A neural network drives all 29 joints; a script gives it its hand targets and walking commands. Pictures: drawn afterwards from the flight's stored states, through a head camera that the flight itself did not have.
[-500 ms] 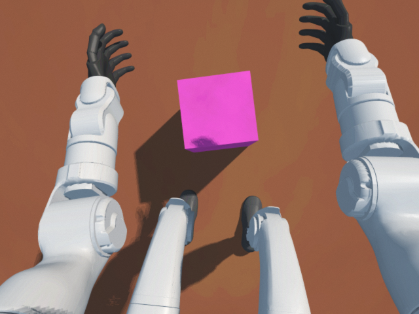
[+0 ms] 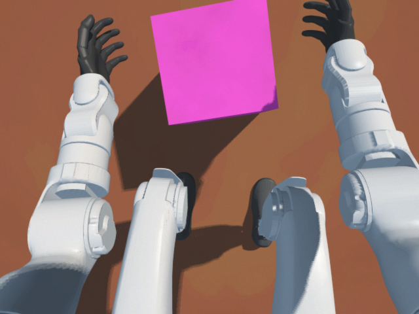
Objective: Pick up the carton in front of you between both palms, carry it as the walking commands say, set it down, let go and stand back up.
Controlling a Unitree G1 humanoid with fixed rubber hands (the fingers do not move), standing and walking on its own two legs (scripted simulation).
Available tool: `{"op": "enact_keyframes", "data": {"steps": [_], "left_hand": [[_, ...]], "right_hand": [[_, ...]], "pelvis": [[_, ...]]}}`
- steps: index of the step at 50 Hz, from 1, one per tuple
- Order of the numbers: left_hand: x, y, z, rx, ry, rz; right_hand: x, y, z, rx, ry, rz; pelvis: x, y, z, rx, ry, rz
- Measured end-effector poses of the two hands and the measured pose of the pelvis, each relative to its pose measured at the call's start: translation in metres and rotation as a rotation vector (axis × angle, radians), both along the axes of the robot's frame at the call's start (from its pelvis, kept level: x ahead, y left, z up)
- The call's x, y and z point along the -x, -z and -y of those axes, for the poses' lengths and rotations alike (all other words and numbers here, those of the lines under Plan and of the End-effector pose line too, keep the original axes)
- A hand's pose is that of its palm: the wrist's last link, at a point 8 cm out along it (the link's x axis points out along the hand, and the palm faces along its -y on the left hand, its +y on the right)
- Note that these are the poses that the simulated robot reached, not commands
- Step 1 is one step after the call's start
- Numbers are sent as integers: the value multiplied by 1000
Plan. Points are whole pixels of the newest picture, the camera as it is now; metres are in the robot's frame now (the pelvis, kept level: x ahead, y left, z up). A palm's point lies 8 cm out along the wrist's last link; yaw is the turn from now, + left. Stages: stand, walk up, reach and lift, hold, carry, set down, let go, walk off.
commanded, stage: reach and lift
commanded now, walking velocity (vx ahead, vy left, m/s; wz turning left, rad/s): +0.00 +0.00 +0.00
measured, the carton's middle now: (217, 75) +0.51 +0.02 -0.34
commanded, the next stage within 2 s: none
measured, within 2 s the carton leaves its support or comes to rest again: leaves its support in 1.20 s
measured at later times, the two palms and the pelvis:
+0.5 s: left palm (127, 73) +0.50 +0.21 -0.27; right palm (303, 53) +0.54 -0.15 -0.29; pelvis -0.02 +0.00 -0.10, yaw +0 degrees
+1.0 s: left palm (141, 71) +0.50 +0.18 -0.26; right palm (289, 51) +0.54 -0.12 -0.27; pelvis -0.02 +0.00 -0.09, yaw +1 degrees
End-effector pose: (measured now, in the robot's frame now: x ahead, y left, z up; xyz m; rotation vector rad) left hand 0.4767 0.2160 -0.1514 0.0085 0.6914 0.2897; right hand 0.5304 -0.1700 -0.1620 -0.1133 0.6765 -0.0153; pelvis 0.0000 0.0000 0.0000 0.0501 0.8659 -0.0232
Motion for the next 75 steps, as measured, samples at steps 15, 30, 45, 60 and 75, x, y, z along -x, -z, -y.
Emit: {"op": "enact_keyframes", "data": {"steps": [15,30,45,60,75], "left_hand": [[-1,99,11,31,11,-71],[-21,120,16,29,25,-42],[-21,113,36,44,66,-40],[-33,104,37,48,49,-54],[2,-19,59,93,33,13]], "right_hand": [[-4,90,-13,-3,4,-76],[-11,117,-20,-12,-15,-27],[-8,110,-47,-30,-34,-43],[-9,107,-47,-23,-33,-59],[29,-33,-28,-54,67,-12]], "pelvis": [[28,77,0,8,-9,166],[16,102,-2,13,-17,220],[21,94,-1,9,-20,206],[21,110,1,6,-10,226],[21,58,-5,22,23,160]]}}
